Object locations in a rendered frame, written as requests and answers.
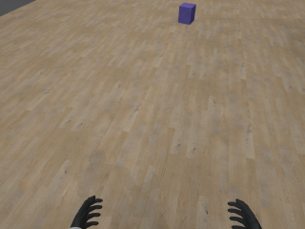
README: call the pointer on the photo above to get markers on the robot left hand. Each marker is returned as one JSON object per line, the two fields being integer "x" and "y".
{"x": 82, "y": 216}

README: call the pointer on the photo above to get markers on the robot right hand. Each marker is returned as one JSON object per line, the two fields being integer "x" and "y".
{"x": 248, "y": 218}

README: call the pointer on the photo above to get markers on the carton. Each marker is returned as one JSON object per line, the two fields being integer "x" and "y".
{"x": 186, "y": 13}

